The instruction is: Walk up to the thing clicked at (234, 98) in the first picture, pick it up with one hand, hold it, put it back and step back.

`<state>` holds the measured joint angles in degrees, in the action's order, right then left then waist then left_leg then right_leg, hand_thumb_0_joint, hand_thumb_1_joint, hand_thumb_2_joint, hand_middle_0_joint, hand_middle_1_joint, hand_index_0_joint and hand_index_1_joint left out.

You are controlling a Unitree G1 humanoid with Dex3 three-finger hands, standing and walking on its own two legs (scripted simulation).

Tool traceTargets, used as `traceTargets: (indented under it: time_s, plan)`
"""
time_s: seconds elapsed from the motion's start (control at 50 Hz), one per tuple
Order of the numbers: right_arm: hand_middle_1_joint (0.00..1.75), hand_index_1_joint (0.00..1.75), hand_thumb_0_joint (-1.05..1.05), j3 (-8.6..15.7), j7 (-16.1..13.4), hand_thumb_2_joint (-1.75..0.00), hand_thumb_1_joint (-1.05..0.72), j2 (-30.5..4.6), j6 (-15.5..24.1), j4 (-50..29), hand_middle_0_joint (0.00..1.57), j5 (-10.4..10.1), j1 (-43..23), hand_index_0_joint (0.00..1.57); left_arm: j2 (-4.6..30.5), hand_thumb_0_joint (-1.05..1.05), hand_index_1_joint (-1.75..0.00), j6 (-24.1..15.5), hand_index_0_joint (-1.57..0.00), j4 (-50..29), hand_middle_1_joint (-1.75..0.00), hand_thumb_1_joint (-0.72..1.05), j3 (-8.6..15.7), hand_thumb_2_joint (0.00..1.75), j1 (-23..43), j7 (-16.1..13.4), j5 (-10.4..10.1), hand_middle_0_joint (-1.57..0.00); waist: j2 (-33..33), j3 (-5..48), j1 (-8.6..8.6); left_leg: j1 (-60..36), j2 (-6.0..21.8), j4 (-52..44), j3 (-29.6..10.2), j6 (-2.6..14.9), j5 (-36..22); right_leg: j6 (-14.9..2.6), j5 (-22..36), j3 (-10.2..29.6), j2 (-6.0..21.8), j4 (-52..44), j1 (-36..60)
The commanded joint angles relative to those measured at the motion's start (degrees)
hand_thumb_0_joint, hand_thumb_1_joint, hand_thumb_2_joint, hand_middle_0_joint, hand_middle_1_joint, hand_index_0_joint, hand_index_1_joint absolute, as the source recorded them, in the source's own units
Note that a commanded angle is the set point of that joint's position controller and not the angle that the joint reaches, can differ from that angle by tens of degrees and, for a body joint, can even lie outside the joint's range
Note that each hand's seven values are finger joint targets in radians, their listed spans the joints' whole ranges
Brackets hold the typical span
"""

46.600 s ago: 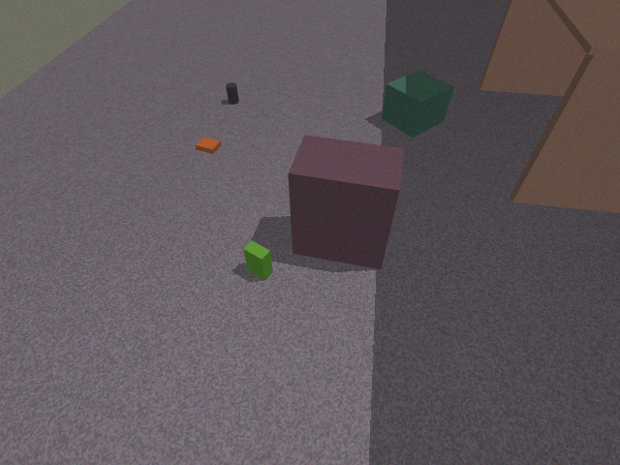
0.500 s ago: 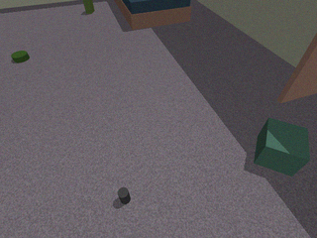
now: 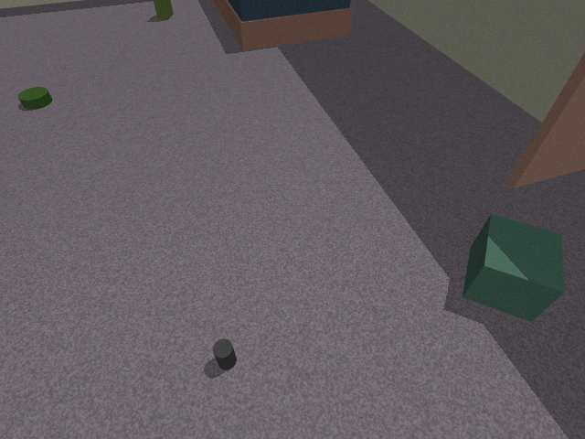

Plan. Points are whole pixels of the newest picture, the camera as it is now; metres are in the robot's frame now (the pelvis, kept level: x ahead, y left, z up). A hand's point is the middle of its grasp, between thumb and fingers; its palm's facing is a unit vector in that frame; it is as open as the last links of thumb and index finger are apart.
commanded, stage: stand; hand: left
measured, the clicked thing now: (225, 354) +0.52 +0.25 -0.73
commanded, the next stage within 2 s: walk up in 0.56 s
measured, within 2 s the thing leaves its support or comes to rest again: neither
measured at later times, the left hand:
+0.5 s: hand out of the picture +0.08 +0.24 -0.16, palm faces -0.03 -0.94 -0.35, open 7.4 cm
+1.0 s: hand out of the picture +0.07 +0.30 -0.18, palm faces -0.05 -0.93 -0.36, open 7.4 cm
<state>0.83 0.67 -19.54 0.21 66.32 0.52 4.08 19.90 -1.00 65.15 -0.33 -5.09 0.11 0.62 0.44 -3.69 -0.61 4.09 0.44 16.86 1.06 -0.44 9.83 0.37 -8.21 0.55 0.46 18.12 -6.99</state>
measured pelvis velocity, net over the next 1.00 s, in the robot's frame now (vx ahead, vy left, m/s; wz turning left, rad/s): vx -0.07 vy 0.04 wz -0.01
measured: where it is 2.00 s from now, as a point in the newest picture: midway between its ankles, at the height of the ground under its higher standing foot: outside the picture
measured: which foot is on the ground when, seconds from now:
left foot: down 0.00-1.00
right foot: down 0.00-0.86, up 0.88-1.00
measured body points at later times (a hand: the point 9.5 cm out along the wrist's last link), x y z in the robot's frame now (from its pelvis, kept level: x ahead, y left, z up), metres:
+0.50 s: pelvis +0.00 -0.01 +0.00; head +0.01 -0.01 +0.45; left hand +0.08 +0.29 -0.13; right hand +0.07 -0.31 -0.14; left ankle +0.00 +0.12 -0.75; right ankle +0.02 -0.12 -0.75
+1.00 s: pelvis -0.07 +0.04 -0.02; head +0.01 +0.07 +0.42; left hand +0.07 +0.34 -0.16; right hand -0.02 -0.29 -0.13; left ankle -0.06 +0.13 -0.75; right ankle -0.08 -0.11 -0.67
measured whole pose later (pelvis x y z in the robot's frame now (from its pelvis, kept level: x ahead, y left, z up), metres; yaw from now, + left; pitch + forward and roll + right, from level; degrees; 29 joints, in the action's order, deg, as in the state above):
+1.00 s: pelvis -0.07 +0.04 -0.02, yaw +0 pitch -1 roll -2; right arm 3.1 -0.7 -20.3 -2.3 56.0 2.1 8.0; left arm 23.4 4.3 51.6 3.3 -1.3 -1.7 0.8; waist 3.2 -12.0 -1.1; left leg 15.5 -0.5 33.9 0.0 2.5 17.1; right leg -0.4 -29.2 9.2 -7.2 65.5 -28.2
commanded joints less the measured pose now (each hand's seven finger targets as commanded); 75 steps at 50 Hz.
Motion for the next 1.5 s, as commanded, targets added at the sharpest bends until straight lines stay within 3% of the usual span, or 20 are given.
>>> traceTargets:
  time_s: [0.0,0.52,0.54,0.58,0.62,0.68,0.74,0.78,0.8,0.84,0.86,0.94,1.06,1.18,1.22,1.24,1.26,1.28,1.34,1.48]
  plan:
    - [0.3,0.3,0.0,2.1,-0.5,-0.9,-0.9,-12.0,1.3,-3.3,0.2,0.0,-2.0,0.2,12.8,0.0,-0.3,-1.1,-0.2,-3.5,-0.3,0.9,2.3,0.9,3.0,-0.6,-0.2,-0.2,-0.1,3.9,-0.07,1.5,6.6,-3.1,-5.2,1.06,-0.3,-1.09,-0.8,6.2,6.6,-4.0,-1.2]
    - [0.3,0.3,0.0,1.5,-0.8,-0.9,-0.9,-12.4,1.2,-3.8,0.2,0.0,-0.4,0.2,12.9,0.0,-0.3,-1.0,-0.2,-3.8,-0.3,0.9,2.0,0.9,1.3,-0.6,-0.3,-0.2,-0.5,4.0,0.36,1.4,7.0,-1.9,-5.3,1.05,-2.6,-1.58,2.6,5.9,6.5,-3.3,-0.9]
    - [0.3,0.3,0.0,2.6,-1.1,-0.9,-0.9,-15.0,0.1,-3.6,0.2,-0.1,-2.0,0.2,15.9,0.0,-0.3,-0.1,-0.2,-4.7,-0.3,0.9,5.1,0.9,1.8,-1.0,-0.8,-0.2,0.3,-3.6,1.18,6.2,6.0,4.1,-5.7,1.9,-11.8,-2.02,16.3,6.4,6.3,1.2,-5.2]
    - [0.3,0.3,0.0,2.6,-1.3,-0.9,-0.9,-13.6,-0.3,-5.0,0.2,-0.9,-0.2,0.2,16.0,0.0,-0.3,0.4,-0.2,-6.3,-0.3,0.9,5.5,0.9,0.1,-1.3,-1.2,-0.2,1.7,2.6,0.96,4.1,4.5,11.1,-3.4,1.78,-13.9,-4.83,24.6,6.9,8.2,3.1,-3.4]
    - [0.3,0.3,0.0,2.8,-1.4,-0.9,-0.9,-12.9,-0.9,-6.4,0.2,-0.9,2.0,0.2,17.0,0.0,-0.3,1.0,-0.2,-8.6,-0.3,0.9,6.2,0.9,1.5,-1.2,-1.0,-0.2,4.4,8.0,0.43,4.3,1.7,17.6,-1.7,1.47,-8.1,-8.52,26.3,10.7,12.0,3.2,-2.5]
    - [0.3,0.3,0.0,3.6,-1.4,-0.9,-0.9,-12.3,-2.1,-7.6,0.2,-0.3,5.5,0.2,17.3,0.0,-0.3,1.9,-0.2,-12.4,-0.3,0.9,6.4,0.9,5.8,-1.5,0.2,-0.2,9.5,9.2,-0.05,8.0,-1.7,29.5,-1.9,2.01,18.2,-14.22,25.1,14.7,18.3,4.2,-5.8]
    - [0.3,0.3,0.0,4.3,-1.3,-0.9,-0.9,-12.5,-2.3,-9.5,0.2,-0.4,6.8,0.2,16.4,0.0,-0.3,2.4,-0.2,-14.8,-0.3,0.9,6.1,0.9,7.1,-1.6,1.0,-0.2,10.1,8.0,-0.78,10.1,-0.7,29.6,-3.8,2.83,18.7,-13.45,24.4,12.5,16.7,8.7,-7.6]
    - [0.3,0.3,0.0,4.6,-1.5,-0.9,-0.9,-13.0,-1.6,-9.8,0.2,0.3,8.4,0.2,15.9,0.0,-0.3,3.1,-0.2,-15.8,-0.3,0.9,5.8,0.9,7.4,-1.6,0.6,-0.2,6.7,8.2,-1.48,8.4,-0.1,17.2,-2.5,2.58,5.9,-9.34,19.8,9.8,12.7,14.2,-7.2]
    - [0.3,0.3,0.0,5.0,-1.7,-0.9,-0.9,-14.7,-1.3,-10.1,0.2,1.0,8.7,0.2,14.7,0.0,-0.3,3.6,-0.2,-16.7,-0.3,0.9,5.5,0.9,7.3,-1.5,0.1,-0.2,-0.2,7.1,-1.78,8.4,4.6,8.5,-7.3,3.81,-8.5,-6.04,12.4,6.9,7.4,20.2,-8.9]
    - [0.3,0.3,0.0,6.7,-1.7,-0.9,-0.9,-20.8,-0.8,-12.2,0.2,1.8,5.5,0.2,11.5,0.0,-0.3,4.3,-0.2,-17.7,-0.3,0.9,5.3,0.9,4.4,-1.9,-0.2,-0.2,-10.1,7.2,0.04,3.5,17.4,5.6,-21.7,11.6,-34.9,-1.87,-25.1,5.0,-6.8,37.4,-18.7]
    - [0.3,0.3,0.0,7.3,-1.7,-0.9,-0.9,-23.0,-0.8,-13.9,0.2,1.7,5.1,0.2,11.9,0.0,-0.3,4.5,-0.2,-17.4,-0.3,0.9,5.5,0.9,3.7,-2.5,0.4,-0.2,-12.9,8.4,-1.51,7.4,22.0,3.7,-27.2,15.0,-31.1,-1.52,-30.3,10.1,-7.7,44.6,-17.9]
    - [0.3,0.3,0.0,6.1,-3.1,-0.9,-0.9,-17.0,-0.4,-16.8,0.2,1.7,-0.9,0.2,13.5,0.0,-0.3,4.9,-0.2,-16.2,-0.3,0.9,6.2,0.9,-1.5,-2.3,-0.2,-0.2,-8.0,4.8,2.89,3.0,14.2,8.9,-14.9,11.56,-30.0,-0.62,-20.6,11.7,-6.3,54.0,-23.5]
    - [0.3,0.3,0.0,6.5,-3.6,-0.9,-0.9,-16.3,-0.6,-17.5,0.2,0.7,6.2,0.2,12.3,0.0,-0.3,4.1,-0.2,-20.3,-0.3,0.9,6.7,0.9,-0.1,-1.9,0.5,-0.2,-8.0,7.5,-1.71,-8.6,14.7,12.6,-14.6,13.03,-34.7,1.92,-21.2,8.0,-4.4,39.3,-23.0]
    - [0.3,0.3,0.0,6.5,-2.9,-0.9,-0.9,-17.7,-1.5,-19.9,0.2,0.7,3.4,0.2,11.5,0.0,-0.3,3.4,-0.2,-19.1,-0.3,0.9,7.2,0.9,-5.7,-1.2,0.8,-0.2,-10.5,10.0,0.05,0.1,14.5,13.6,-13.9,11.58,-21.9,-0.55,-14.5,1.6,-1.7,17.0,-8.9]
    - [0.3,0.3,0.0,6.1,-2.6,-0.9,-0.9,-17.1,-1.9,-20.4,0.2,0.2,1.7,0.2,11.8,0.0,-0.3,2.8,-0.2,-17.7,-0.3,0.9,7.5,0.9,-9.9,-1.1,1.4,-0.2,-7.4,10.8,2.4,5.7,12.4,17.0,-11.7,8.17,-16.2,-2.3,-2.8,1.5,-0.3,6.2,-1.7]
    - [0.3,0.3,0.0,5.4,-2.4,-0.9,-0.9,-15.0,-1.9,-21.0,0.2,-0.3,1.3,0.2,14.9,0.0,-0.3,2.6,-0.2,-18.1,-0.3,0.9,8.5,0.9,-9.4,-1.1,2.1,-0.2,-0.5,9.1,2.07,14.7,7.9,20.7,-10.2,4.86,-7.2,-4.68,2.0,10.5,5.4,6.7,0.3]
    - [0.3,0.3,0.0,5.0,-2.7,-0.9,-0.9,-12.6,-1.9,-21.8,0.2,-0.7,-0.4,0.2,19.5,0.0,-0.3,2.9,-0.2,-19.6,-0.3,0.9,9.5,0.9,-6.4,-0.6,1.2,-0.2,12.2,5.2,2.75,19.4,-3.7,30.5,-3.5,1.36,11.7,-13.12,6.7,21.7,14.8,2.7,-5.6]
    - [0.3,0.3,0.0,5.5,-3.2,-0.9,-0.9,-13.5,-2.4,-21.5,0.2,-0.4,-0.1,0.2,21.6,0.0,-0.3,2.6,-0.2,-21.6,-0.3,0.9,9.7,0.9,-3.7,-0.7,1.8,-0.2,14.9,2.7,3.56,19.2,-5.2,45.2,-5.3,0.29,27.6,-19.11,10.6,29.1,22.8,0.3,-12.9]
    - [0.3,0.3,0.0,5.0,-3.1,-0.9,-0.9,-14.3,-2.1,-19.1,0.2,-1.1,5.5,0.2,15.4,0.0,-0.3,2.5,-0.2,-24.2,-0.3,0.9,8.2,0.9,2.7,-1.4,1.2,-0.2,6.2,1.3,-0.59,21.0,-6.2,51.8,-9.7,0.23,20.9,-13.87,18.3,14.4,14.0,6.5,-11.0]
    - [0.3,0.3,0.0,4.5,-3.2,-0.9,-0.9,-12.5,-0.5,-20.9,0.2,0.5,6.5,0.2,14.3,0.0,-0.3,3.9,-0.2,-25.7,-0.3,0.9,8.3,0.9,-3.5,-1.6,1.9,-0.2,10.9,6.3,3.39,19.6,-2.6,23.5,-2.0,-0.7,19.1,-11.74,24.7,11.1,12.1,14.9,5.0]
